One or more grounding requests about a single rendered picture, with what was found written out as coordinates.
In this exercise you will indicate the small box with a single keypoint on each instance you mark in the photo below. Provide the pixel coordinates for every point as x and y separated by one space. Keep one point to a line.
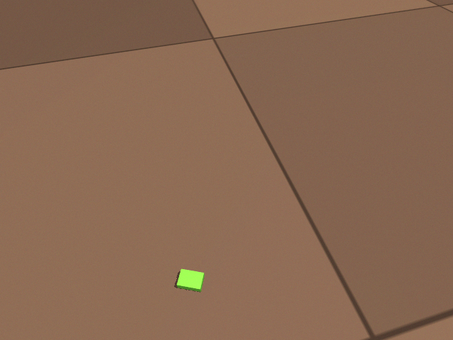
190 280

